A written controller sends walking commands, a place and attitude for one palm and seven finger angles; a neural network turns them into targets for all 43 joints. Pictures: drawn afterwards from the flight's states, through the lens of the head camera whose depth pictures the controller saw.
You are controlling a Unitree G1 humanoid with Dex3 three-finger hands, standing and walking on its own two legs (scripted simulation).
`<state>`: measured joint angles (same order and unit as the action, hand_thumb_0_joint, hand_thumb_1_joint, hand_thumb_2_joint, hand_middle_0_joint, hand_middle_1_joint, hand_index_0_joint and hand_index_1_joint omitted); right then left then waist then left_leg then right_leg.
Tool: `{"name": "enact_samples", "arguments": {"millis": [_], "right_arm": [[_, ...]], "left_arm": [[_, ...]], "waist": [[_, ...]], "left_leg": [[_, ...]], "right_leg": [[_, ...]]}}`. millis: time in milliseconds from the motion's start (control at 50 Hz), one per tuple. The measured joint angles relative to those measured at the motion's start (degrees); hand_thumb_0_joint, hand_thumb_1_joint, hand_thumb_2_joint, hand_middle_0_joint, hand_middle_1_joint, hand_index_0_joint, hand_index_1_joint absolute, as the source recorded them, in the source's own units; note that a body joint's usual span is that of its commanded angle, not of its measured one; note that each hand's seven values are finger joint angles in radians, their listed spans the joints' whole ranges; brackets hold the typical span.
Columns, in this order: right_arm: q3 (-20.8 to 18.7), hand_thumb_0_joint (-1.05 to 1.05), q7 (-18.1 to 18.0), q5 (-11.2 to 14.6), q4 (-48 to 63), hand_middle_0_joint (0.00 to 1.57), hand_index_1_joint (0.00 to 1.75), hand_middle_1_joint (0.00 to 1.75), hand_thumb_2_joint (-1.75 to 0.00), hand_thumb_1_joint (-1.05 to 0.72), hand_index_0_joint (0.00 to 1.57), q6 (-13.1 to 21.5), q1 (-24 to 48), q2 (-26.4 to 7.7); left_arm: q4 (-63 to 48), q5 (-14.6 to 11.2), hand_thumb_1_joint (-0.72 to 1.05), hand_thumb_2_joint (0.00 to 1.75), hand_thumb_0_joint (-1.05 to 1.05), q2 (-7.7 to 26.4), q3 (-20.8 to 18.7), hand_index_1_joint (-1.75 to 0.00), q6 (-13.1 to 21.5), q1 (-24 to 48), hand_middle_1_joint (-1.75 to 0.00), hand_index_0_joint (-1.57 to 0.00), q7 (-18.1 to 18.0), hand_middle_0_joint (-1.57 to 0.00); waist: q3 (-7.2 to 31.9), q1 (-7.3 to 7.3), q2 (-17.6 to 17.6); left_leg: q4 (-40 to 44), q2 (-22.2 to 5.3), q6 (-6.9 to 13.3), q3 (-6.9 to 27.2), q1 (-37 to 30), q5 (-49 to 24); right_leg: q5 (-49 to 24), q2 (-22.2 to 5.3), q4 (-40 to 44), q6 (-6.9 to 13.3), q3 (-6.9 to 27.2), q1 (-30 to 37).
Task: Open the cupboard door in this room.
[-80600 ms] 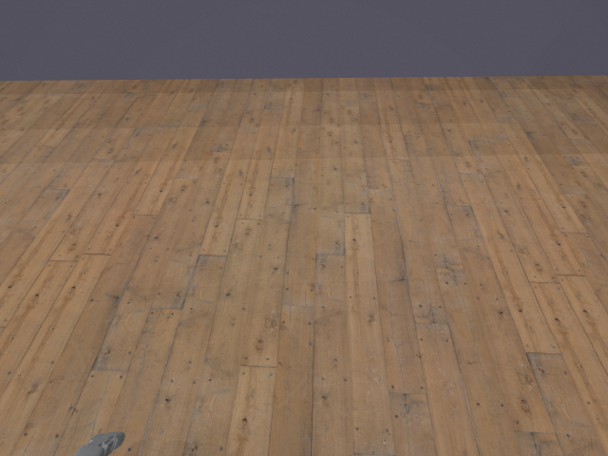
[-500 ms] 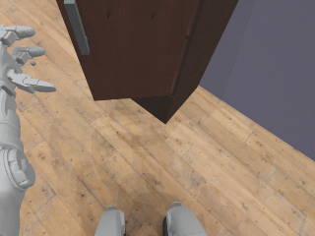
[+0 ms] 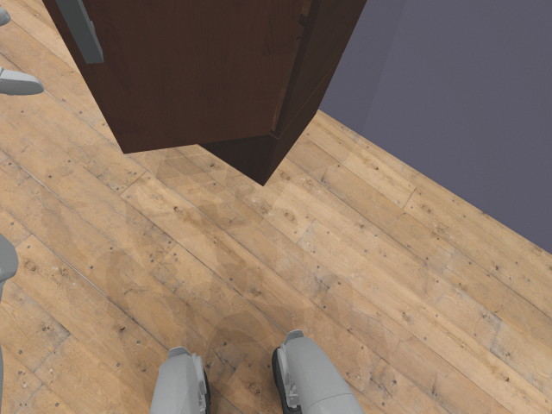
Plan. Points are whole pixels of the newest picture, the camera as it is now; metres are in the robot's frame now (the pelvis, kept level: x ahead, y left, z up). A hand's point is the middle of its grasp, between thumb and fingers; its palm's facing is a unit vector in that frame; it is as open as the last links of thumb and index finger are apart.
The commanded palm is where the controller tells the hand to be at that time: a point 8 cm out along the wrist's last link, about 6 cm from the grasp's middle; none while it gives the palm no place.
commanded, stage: move the hooked fingers beside the handle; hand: left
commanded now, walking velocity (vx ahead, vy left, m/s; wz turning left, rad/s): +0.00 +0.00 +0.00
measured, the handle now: out of the picture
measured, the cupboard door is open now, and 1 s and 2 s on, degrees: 47 47 47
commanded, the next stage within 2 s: slide the fingers in behind the handle in 0.66 s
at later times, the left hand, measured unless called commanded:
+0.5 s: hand (1, 50) +0.56 +0.24 +0.09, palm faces +0.09 -1.00 +0.01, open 14.0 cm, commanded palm +0.55 +0.27 +0.09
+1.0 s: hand (7, 49) +0.56 +0.24 +0.09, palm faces +0.09 -1.00 +0.01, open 14.0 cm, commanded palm +0.55 +0.26 +0.09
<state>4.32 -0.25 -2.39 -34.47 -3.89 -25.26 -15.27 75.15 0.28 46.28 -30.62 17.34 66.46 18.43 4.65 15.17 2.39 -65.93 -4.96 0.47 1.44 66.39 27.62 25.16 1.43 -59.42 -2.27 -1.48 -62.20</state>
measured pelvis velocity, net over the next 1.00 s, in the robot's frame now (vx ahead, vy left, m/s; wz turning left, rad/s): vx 0.01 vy -0.01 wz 0.01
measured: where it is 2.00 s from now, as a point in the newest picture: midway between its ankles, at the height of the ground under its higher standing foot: (246, 407)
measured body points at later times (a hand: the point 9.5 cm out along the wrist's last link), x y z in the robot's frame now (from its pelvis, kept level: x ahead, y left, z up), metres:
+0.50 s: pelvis +0.02 +0.00 +0.01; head +0.18 +0.04 +0.43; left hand +0.55 +0.30 +0.09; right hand +0.01 -0.26 -0.09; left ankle +0.02 +0.11 -0.65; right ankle +0.02 -0.15 -0.65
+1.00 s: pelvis +0.01 -0.01 +0.00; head +0.18 +0.03 +0.41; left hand +0.55 +0.29 +0.09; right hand -0.02 -0.27 -0.09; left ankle +0.02 +0.11 -0.65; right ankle +0.02 -0.15 -0.65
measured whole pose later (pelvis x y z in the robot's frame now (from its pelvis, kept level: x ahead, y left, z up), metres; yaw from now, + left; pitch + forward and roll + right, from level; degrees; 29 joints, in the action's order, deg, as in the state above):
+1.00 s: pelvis +0.01 -0.01 +0.00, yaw +1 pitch +27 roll -6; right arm 3.7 0.2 -2.0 -35.1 -4.2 -24.0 -15.4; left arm 73.8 -1.0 42.1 -27.9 17.1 64.6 17.0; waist 5.2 14.2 2.1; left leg -66.3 -5.1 -0.3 3.1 65.6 28.3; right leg 26.1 1.7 -59.6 -1.5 -2.9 -60.8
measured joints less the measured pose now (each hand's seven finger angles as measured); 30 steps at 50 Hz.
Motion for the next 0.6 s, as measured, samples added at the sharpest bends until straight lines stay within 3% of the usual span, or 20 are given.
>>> {"name": "enact_samples", "arguments": {"millis": [220, 420, 520, 600], "right_arm": [[-0.5, 0.00, 0.8, -0.1, -0.8, 0.20, 0.30, 0.30, -0.90, -0.90, 0.20, -0.9, -0.4, 0.9], [-1.1, 0.00, 1.3, 0.0, 0.3, 0.20, 0.30, 0.30, -0.90, -0.90, 0.20, -1.4, 1.1, 0.5], [-1.0, 0.00, 1.3, -0.1, 1.0, 0.20, 0.30, 0.30, -0.90, -0.90, 0.20, -1.0, 1.9, 0.5], [-0.8, 0.00, 1.3, 0.1, 0.8, 0.20, 0.30, 0.30, -0.90, -0.90, 0.20, -0.9, 2.5, 0.6]], "left_arm": [[-4.6, -1.3, -0.50, 0.30, -0.01, -3.1, 0.0, -1.20, 0.0, -3.8, -1.20, -0.30, 0.0, -0.30], [-4.0, -1.7, -0.50, 0.30, -0.01, -6.4, 3.4, -1.20, -1.7, -5.1, -1.20, -0.29, -1.2, -0.30], [-4.2, -1.3, -0.50, 0.30, -0.01, -7.1, 1.6, -1.20, 0.5, -6.2, -1.20, -0.30, -2.6, -0.30], [-3.1, -0.6, -0.50, 0.30, -0.01, -5.7, 1.5, -1.20, 1.9, -4.8, -1.20, -0.30, -3.1, -0.30]], "waist": [[0.4, -1.30, -0.6], [1.3, -1.89, -0.2], [1.1, -1.83, -0.3], [0.5, -1.61, -0.3]], "left_leg": [[0.6, 0.0, 0.0, 0.4, -1.3, 0.8], [1.8, 0.2, -0.1, 0.9, -3.9, 1.0], [1.6, 0.1, -0.3, 0.6, -4.1, 1.1], [0.8, 0.0, -0.5, 0.8, -3.3, 1.2]], "right_leg": [[0.5, 0.1, 1.4, -0.1, -0.5, 1.9], [0.8, -0.1, 2.8, 0.1, -1.0, 4.7], [1.1, 0.0, 2.0, 0.2, -0.6, 4.5], [1.4, 0.1, 1.0, 0.4, -0.8, 3.7]]}}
